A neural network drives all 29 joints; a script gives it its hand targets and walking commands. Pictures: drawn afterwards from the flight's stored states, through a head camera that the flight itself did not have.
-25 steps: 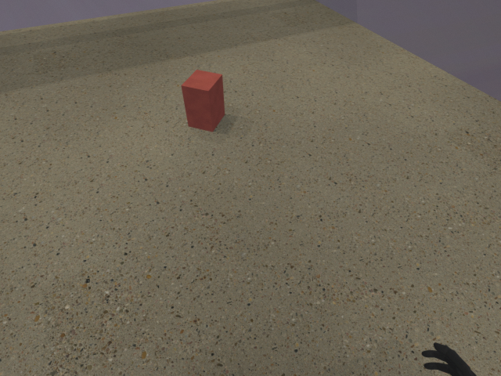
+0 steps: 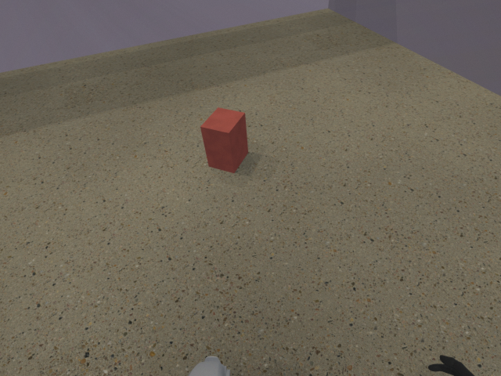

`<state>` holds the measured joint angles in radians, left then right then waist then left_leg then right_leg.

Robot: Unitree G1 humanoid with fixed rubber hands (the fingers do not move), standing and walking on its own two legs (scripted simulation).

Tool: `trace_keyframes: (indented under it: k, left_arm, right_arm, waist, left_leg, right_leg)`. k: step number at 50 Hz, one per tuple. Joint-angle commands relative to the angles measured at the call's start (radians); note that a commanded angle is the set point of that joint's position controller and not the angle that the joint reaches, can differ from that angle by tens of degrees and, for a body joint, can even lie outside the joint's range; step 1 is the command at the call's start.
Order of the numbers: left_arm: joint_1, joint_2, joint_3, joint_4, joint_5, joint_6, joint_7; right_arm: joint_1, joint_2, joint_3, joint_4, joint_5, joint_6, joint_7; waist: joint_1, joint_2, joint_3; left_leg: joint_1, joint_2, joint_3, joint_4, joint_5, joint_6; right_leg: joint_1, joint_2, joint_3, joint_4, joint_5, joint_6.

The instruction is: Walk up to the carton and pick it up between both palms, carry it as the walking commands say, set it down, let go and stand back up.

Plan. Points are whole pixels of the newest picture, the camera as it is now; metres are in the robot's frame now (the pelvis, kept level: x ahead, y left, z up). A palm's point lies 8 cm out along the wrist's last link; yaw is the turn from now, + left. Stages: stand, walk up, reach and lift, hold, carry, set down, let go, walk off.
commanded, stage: walk up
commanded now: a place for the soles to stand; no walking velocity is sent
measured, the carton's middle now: (226, 140) +1.50 +0.26 -0.63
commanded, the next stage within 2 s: none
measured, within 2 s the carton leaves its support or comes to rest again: neither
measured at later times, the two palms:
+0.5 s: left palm (89, 260) +0.38 +0.40 -0.10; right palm (411, 275) +0.34 -0.27 -0.08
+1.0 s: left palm (81, 197) +0.54 +0.47 -0.07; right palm (349, 168) +0.65 -0.21 -0.08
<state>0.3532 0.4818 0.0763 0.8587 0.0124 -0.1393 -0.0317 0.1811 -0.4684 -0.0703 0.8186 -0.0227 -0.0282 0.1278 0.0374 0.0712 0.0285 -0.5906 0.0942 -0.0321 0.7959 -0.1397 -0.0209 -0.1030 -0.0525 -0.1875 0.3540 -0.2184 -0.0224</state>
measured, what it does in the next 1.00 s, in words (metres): walks ahead: left foot, then right foot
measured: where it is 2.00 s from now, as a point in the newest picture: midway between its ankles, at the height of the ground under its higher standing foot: (223, 232)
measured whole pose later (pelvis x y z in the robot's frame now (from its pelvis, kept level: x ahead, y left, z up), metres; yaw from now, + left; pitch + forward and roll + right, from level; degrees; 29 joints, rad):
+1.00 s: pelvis +0.52 +0.11 -0.01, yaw -1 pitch -2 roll -1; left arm 0.40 0.52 0.07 0.82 0.01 -0.11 -0.02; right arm 0.18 -0.48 -0.09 0.79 -0.03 -0.02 0.14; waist 0.04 0.05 0.02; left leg -0.48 0.11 0.03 0.61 -0.16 -0.01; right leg -0.11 -0.08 -0.11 0.46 -0.32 0.02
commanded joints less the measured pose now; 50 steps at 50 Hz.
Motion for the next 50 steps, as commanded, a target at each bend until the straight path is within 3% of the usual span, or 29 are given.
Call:
trace_keyframes:
  k: [1, 3, 6, 8, 9, 10, 11, 12, 13, 15, 17, 20, 25, 27, 28, 29, 30, 31, 32, 33, 34, 37, 40, 42, 44, 48, 50]
  left_arm:
    - [-0.043, 0.247, 0.063, -0.059, -0.004, -0.019, 0.005]
    - [-0.007, 0.264, 0.065, -0.048, -0.006, -0.015, 0.005]
    - [0.010, 0.278, 0.063, -0.047, -0.011, -0.004, 0.014]
    - [0.015, 0.279, 0.061, -0.060, -0.012, 0.009, 0.022]
    - [0.026, 0.242, 0.048, -0.070, -0.013, 0.016, 0.024]
    - [0.073, 0.165, 0.021, -0.085, -0.018, 0.019, 0.025]
    - [0.045, 0.121, 0.005, -0.121, -0.021, 0.018, 0.024]
    - [0.037, 0.217, 0.016, -0.108, -0.020, 0.024, 0.037]
    - [0.039, 0.227, 0.011, -0.070, -0.023, 0.024, 0.028]
    - [0.091, 0.219, 0.023, -0.044, -0.032, 0.026, 0.016]
    - [0.100, 0.205, 0.022, -0.034, -0.023, 0.037, 0.006]
    - [-0.013, 0.177, 0.015, -0.070, -0.012, 0.039, -0.007]
    - [-0.118, 0.136, 0.017, -0.075, -0.010, 0.037, -0.021]
    - [-0.107, 0.135, 0.023, -0.065, -0.010, 0.037, -0.018]
    - [-0.085, 0.137, 0.025, -0.056, -0.011, 0.037, -0.015]
    - [-0.011, 0.148, 0.033, -0.033, -0.008, 0.033, -0.006]
    - [0.137, 0.190, 0.053, -0.005, -0.005, 0.027, 0.007]
    - [0.254, 0.283, 0.084, -0.007, -0.001, 0.025, 0.024]
    - [0.204, 0.338, 0.087, -0.046, -0.010, 0.024, 0.033]
    - [0.095, 0.295, 0.073, -0.081, -0.025, 0.025, 0.035]
    - [0.043, 0.261, 0.064, -0.093, -0.027, 0.024, 0.038]
    - [-0.030, 0.220, 0.051, -0.105, -0.009, 0.012, 0.028]
    - [-0.027, 0.231, 0.060, -0.106, -0.004, 0.000, 0.021]
    - [-0.033, 0.243, 0.062, -0.109, -0.003, -0.002, 0.020]
    - [-0.034, 0.250, 0.062, -0.108, -0.002, -0.001, 0.017]
    - [-0.009, 0.282, 0.063, -0.105, -0.005, 0.008, 0.015]
    - [-0.017, 0.283, 0.061, -0.110, -0.001, 0.014, 0.018]
  right_arm:
    - [-0.148, -0.127, -0.038, -0.095, -0.002, -0.014, 0.017]
    - [-0.202, -0.123, -0.041, -0.101, 0.002, -0.012, 0.019]
    - [-0.229, -0.124, -0.048, -0.103, 0.000, -0.008, 0.016]
    - [-0.114, -0.157, -0.062, -0.068, -0.014, -0.007, 0.006]
    - [0.021, -0.196, -0.079, -0.028, -0.026, -0.012, -0.010]
    - [0.163, -0.292, -0.110, -0.003, -0.045, -0.017, -0.032]
    - [0.189, -0.353, -0.114, -0.029, -0.027, -0.027, -0.053]
    - [0.113, -0.331, -0.107, -0.054, 0.025, -0.030, -0.057]
    - [0.042, -0.278, -0.097, -0.047, 0.038, -0.031, -0.063]
    - [-0.017, -0.210, -0.062, -0.071, 0.035, -0.040, -0.066]
    - [-0.033, -0.189, -0.057, -0.087, 0.027, -0.050, -0.062]
    - [0.013, -0.185, -0.061, -0.091, 0.018, -0.058, -0.058]
    - [0.027, -0.195, -0.071, -0.111, 0.011, -0.052, -0.054]
    - [0.047, -0.199, -0.073, -0.111, 0.012, -0.046, -0.058]
    - [0.053, -0.197, -0.070, -0.112, 0.014, -0.044, -0.062]
    - [0.056, -0.190, -0.067, -0.113, 0.017, -0.042, -0.066]
    - [0.063, -0.160, -0.052, -0.129, 0.014, -0.041, -0.069]
    - [0.100, -0.113, -0.031, -0.160, 0.010, -0.041, -0.069]
    - [0.143, -0.141, -0.031, -0.161, 0.014, -0.032, -0.074]
    - [0.151, -0.214, -0.052, -0.130, 0.010, -0.021, -0.081]
    - [0.149, -0.209, -0.050, -0.107, 0.013, -0.022, -0.083]
    - [0.166, -0.178, -0.045, -0.080, 0.007, -0.011, -0.058]
    - [0.105, -0.149, -0.044, -0.089, -0.003, -0.004, -0.030]
    - [0.050, -0.144, -0.045, -0.096, -0.006, -0.003, -0.014]
    - [0.001, -0.139, -0.049, -0.102, -0.005, -0.003, -0.001]
    - [-0.082, -0.146, -0.060, -0.112, -0.001, -0.005, 0.008]
    - [-0.051, -0.160, -0.068, -0.103, -0.001, -0.011, 0.004]
  waist:
    - [-0.015, -0.182, 0.043]
    - [-0.004, -0.184, 0.045]
    - [-0.008, -0.186, 0.057]
    - [-0.047, -0.160, -0.035]
    - [-0.105, -0.082, -0.111]
    - [-0.179, 0.143, -0.210]
    - [-0.183, 0.239, -0.185]
    - [-0.152, 0.040, -0.191]
    - [-0.110, -0.028, -0.084]
    - [-0.054, 0.030, -0.015]
    - [-0.041, 0.076, -0.022]
    - [-0.071, 0.073, 0.008]
    - [-0.090, 0.080, 0.036]
    - [-0.079, 0.045, 0.012]
    - [-0.058, 0.010, -0.005]
    - [-0.010, -0.054, -0.045]
    - [0.069, -0.161, -0.132]
    - [0.121, -0.325, -0.220]
    - [0.081, -0.270, -0.200]
    - [0.030, -0.093, -0.149]
    - [0.015, -0.059, -0.073]
    - [-0.031, -0.180, 0.013]
    - [-0.025, -0.228, 0.034]
    - [-0.019, -0.235, 0.034]
    - [-0.020, -0.239, 0.050]
    - [-0.011, -0.217, 0.059]
    - [-0.030, -0.196, 0.035]
  left_leg:
    - [0.066, 0.011, 0.063, -0.129, 0.087, -0.002]
    - [0.090, 0.010, 0.076, -0.187, 0.097, 0.005]
    - [0.132, -0.007, 0.082, -0.246, 0.049, 0.029]
    - [0.308, -0.061, 0.095, -0.270, -0.050, 0.068]
    - [0.502, -0.086, 0.089, -0.302, -0.132, 0.113]
    - [0.727, 0.089, -0.192, -0.400, -0.319, 0.191]
    - [0.886, 0.291, -0.574, -0.480, -0.298, 0.262]
    - [0.754, 0.297, -0.541, -0.494, -0.336, 0.289]
    - [0.615, 0.248, -0.380, -0.502, -0.312, 0.261]
    - [0.475, 0.175, -0.215, -0.533, -0.130, 0.225]
    - [0.412, 0.128, -0.087, -0.543, -0.014, 0.221]
    - [0.434, 0.122, -0.027, -0.582, 0.004, 0.251]
    - [0.404, 0.087, 0.027, -0.562, 0.076, 0.199]
    - [0.428, 0.112, 0.003, -0.506, 0.138, 0.199]
    - [0.431, 0.105, 0.013, -0.441, 0.203, 0.189]
    - [0.420, 0.077, 0.055, -0.303, 0.284, 0.168]
    - [0.324, 0.016, 0.107, -0.052, 0.223, 0.131]
    - [0.098, -0.090, 0.124, 0.241, -0.047, 0.086]
    - [-0.070, -0.161, -0.013, 0.391, -0.369, 0.070]
    - [-0.071, -0.091, -0.095, 0.458, -0.330, 0.079]
    - [-0.072, -0.069, -0.102, 0.416, -0.268, 0.070]
    - [-0.013, -0.010, -0.055, 0.262, -0.167, 0.029]
    - [0.027, 0.013, -0.005, 0.104, -0.121, 0.000]
    - [0.062, 0.025, 0.024, 0.025, -0.069, -0.005]
    - [0.102, 0.027, 0.055, -0.065, -0.018, -0.006]
    - [0.171, 0.007, 0.084, -0.181, 0.017, 0.002]
    - [0.252, -0.006, 0.081, -0.223, -0.053, 0.022]
  right_leg:
    - [-0.122, -0.182, 0.110, -0.230, -0.153, -0.125]
    - [-0.076, -0.204, 0.111, -0.206, -0.102, -0.123]
    - [-0.028, -0.243, 0.106, -0.128, 0.127, -0.130]
    - [-0.014, -0.231, 0.083, 0.074, 0.292, -0.111]
    - [-0.094, -0.178, 0.041, 0.312, 0.333, -0.084]
    - [-0.317, -0.081, 0.009, 0.675, 0.180, -0.047]
    - [-0.632, 0.088, 0.144, 0.854, -0.329, -0.019]
    - [-0.611, 0.010, 0.271, 0.868, -0.232, -0.036]
    - [-0.578, -0.029, 0.292, 0.848, -0.154, -0.040]
    - [-0.502, -0.068, 0.277, 0.746, -0.096, -0.030]
    - [-0.434, -0.073, 0.235, 0.668, -0.061, -0.001]
    - [-0.464, -0.076, 0.189, 0.485, -0.018, 0.019]
    - [-0.317, -0.028, 0.088, 0.226, 0.172, 0.000]
    - [-0.247, -0.012, 0.089, 0.204, 0.164, -0.013]
    - [-0.193, 0.000, 0.085, 0.171, 0.171, -0.021]
    - [-0.064, 0.019, 0.067, 0.126, 0.163, -0.038]
    - [0.153, -0.006, 0.109, 0.102, 0.111, -0.074]
    - [0.336, -0.268, 0.492, 0.050, -0.062, -0.156]
    - [0.344, -0.440, 0.829, -0.064, -0.203, -0.234]
    - [0.234, -0.430, 0.786, -0.060, -0.277, -0.248]
    - [0.153, -0.361, 0.647, -0.062, -0.233, -0.220]
    - [-0.052, -0.236, 0.372, -0.122, -0.111, -0.189]
    - [-0.132, -0.226, 0.282, -0.169, -0.153, -0.201]
    - [-0.177, -0.212, 0.256, -0.183, -0.249, -0.186]
    - [-0.214, -0.187, 0.211, -0.172, -0.259, -0.164]
    - [-0.202, -0.206, 0.217, -0.134, -0.242, -0.151]
    - [-0.191, -0.217, 0.211, -0.039, -0.159, -0.145]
